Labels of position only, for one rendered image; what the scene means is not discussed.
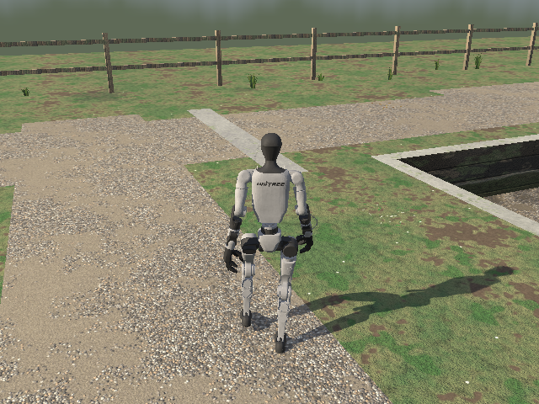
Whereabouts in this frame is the right robot forearm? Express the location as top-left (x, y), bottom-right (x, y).
top-left (299, 204), bottom-right (312, 237)

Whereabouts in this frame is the robot right thigh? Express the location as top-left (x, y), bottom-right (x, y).
top-left (277, 236), bottom-right (298, 300)

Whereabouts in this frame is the left robot forearm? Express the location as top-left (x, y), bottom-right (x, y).
top-left (225, 205), bottom-right (242, 250)

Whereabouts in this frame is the robot thigh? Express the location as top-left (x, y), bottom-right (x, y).
top-left (241, 233), bottom-right (259, 278)
top-left (277, 236), bottom-right (298, 300)

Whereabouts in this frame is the right robot hand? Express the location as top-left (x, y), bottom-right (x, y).
top-left (296, 235), bottom-right (313, 253)

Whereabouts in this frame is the left robot upper arm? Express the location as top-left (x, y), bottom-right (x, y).
top-left (234, 169), bottom-right (253, 217)

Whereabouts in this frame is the robot left thigh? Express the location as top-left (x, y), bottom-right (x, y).
top-left (241, 233), bottom-right (259, 278)

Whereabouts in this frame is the left robot hand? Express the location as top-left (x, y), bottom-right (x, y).
top-left (223, 248), bottom-right (243, 273)

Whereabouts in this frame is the right robot upper arm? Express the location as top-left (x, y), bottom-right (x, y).
top-left (288, 170), bottom-right (308, 215)

